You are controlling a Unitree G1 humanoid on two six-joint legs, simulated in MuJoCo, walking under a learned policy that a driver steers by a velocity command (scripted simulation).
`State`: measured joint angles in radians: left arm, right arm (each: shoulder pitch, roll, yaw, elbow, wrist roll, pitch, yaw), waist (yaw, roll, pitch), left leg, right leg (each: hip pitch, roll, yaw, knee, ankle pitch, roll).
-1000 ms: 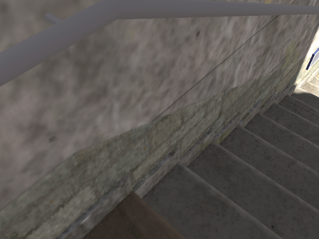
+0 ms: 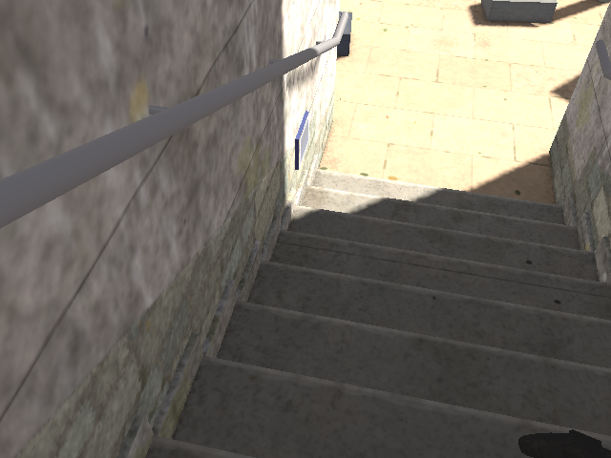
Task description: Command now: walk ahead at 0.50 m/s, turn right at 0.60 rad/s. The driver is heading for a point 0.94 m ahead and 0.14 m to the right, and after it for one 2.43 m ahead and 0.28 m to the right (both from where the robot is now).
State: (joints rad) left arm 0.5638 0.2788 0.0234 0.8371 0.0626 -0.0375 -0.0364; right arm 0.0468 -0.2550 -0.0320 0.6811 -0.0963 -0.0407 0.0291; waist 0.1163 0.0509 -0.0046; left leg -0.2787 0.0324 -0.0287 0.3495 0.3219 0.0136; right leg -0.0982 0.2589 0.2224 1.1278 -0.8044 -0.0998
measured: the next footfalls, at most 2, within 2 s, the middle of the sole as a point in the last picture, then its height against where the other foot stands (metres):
right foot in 0.54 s outside the picture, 0.15 m lower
left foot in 1.00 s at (356, 426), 0.15 m lower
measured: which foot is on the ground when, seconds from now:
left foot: down 0.00-0.54, up 0.56-0.98, down 1.00-1.00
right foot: down 0.00-0.00, up 0.02-0.52, down 0.54-1.00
